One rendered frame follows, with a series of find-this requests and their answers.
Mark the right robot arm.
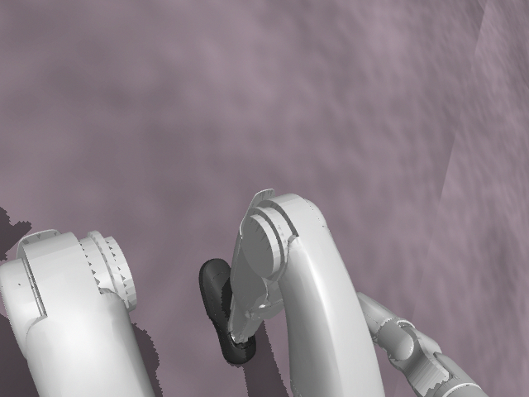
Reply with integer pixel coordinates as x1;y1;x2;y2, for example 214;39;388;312
377;318;488;397

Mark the right robot hand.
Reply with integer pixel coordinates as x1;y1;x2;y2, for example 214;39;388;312
356;292;398;346

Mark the right robot foot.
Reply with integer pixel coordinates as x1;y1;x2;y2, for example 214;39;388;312
199;258;256;365

